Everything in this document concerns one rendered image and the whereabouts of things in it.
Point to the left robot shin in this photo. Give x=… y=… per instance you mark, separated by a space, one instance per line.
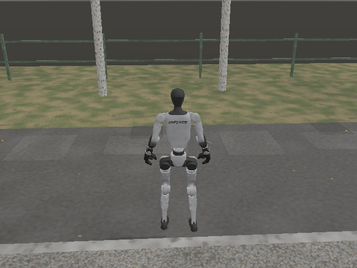
x=164 y=204

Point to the robot right upper arm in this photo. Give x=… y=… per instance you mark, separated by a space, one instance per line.
x=198 y=127

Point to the left robot hand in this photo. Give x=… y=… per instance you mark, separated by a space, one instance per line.
x=146 y=157

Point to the right robot hand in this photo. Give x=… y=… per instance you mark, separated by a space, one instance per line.
x=201 y=155

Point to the robot left forearm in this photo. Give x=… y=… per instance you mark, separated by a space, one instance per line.
x=150 y=147

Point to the robot left upper arm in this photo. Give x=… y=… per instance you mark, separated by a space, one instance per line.
x=157 y=127

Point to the robot right forearm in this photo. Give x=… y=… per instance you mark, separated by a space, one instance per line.
x=204 y=147

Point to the robot right thigh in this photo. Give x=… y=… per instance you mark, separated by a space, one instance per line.
x=191 y=168

